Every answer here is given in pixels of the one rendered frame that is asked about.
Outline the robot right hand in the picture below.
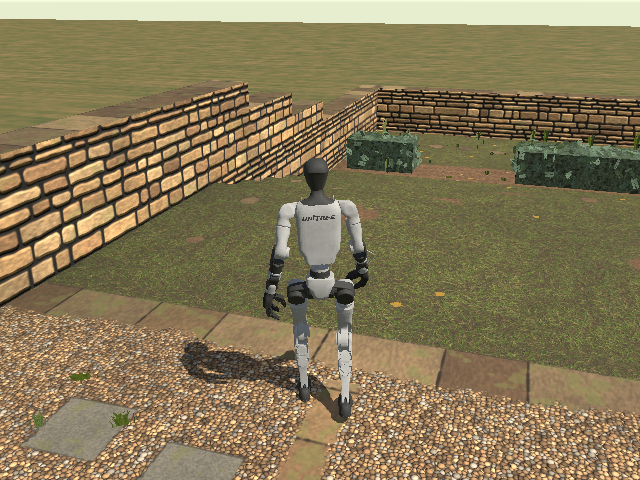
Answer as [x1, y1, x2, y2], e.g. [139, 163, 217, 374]
[345, 268, 369, 289]

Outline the right robot upper arm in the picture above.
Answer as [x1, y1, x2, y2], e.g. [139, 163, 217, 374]
[338, 200, 364, 254]

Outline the right robot forearm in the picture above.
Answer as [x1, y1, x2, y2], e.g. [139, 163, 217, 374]
[353, 239, 368, 274]

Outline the left robot forearm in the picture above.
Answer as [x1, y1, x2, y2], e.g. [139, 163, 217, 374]
[265, 245, 284, 295]

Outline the robot right thigh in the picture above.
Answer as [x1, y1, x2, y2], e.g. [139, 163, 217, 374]
[334, 279, 355, 350]

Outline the left robot upper arm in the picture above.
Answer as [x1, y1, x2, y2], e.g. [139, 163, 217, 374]
[274, 202, 297, 260]

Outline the robot left hand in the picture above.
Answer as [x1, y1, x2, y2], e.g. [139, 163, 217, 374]
[263, 292, 286, 320]

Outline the humanoid robot torso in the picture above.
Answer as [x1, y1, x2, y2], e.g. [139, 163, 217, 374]
[295, 195, 341, 300]

